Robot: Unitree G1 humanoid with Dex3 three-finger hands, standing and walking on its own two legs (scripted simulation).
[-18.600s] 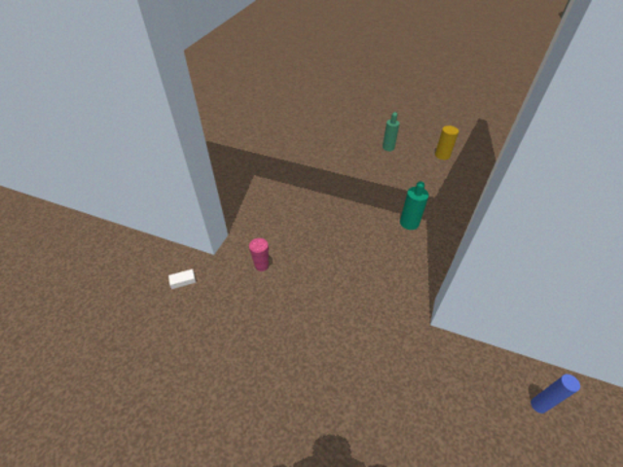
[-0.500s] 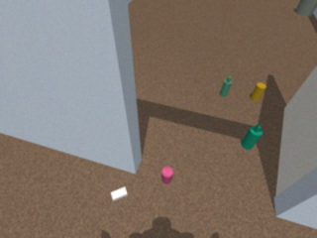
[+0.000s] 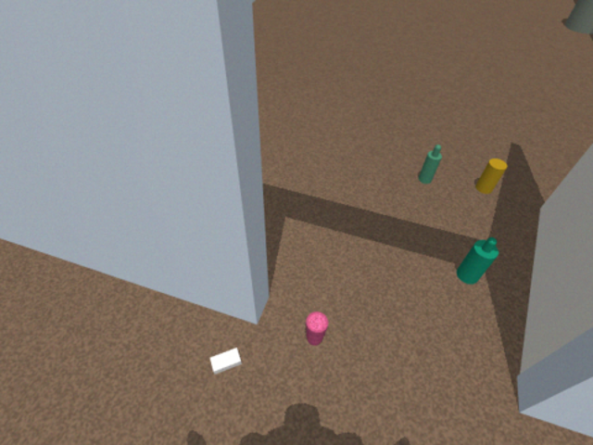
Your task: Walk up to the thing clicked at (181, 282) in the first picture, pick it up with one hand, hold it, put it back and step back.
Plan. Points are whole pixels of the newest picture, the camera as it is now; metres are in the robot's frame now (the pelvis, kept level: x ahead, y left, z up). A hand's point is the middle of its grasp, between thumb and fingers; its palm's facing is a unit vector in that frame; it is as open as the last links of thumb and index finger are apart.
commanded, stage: stand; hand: left
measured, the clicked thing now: (225, 360) +0.50 +0.23 -0.76
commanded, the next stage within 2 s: none
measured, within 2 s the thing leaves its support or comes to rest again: neither
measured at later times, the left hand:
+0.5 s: hand out of the picture +0.08 +0.25 -0.15, palm faces -0.01 -0.94 -0.34, open 7.4 cm
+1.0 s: hand out of the picture +0.09 +0.25 -0.15, palm faces -0.03 -0.94 -0.34, open 7.4 cm
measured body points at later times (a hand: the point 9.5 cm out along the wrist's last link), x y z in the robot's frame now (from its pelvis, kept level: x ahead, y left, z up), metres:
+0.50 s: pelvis +0.00 +0.00 +0.01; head +0.02 +0.00 +0.46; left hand +0.08 +0.30 -0.12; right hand +0.08 -0.30 -0.13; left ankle +0.03 +0.14 -0.74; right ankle -0.03 -0.11 -0.74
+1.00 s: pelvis +0.01 +0.00 +0.01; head +0.02 +0.00 +0.46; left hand +0.09 +0.30 -0.12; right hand +0.08 -0.30 -0.13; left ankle +0.03 +0.14 -0.74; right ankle -0.03 -0.11 -0.74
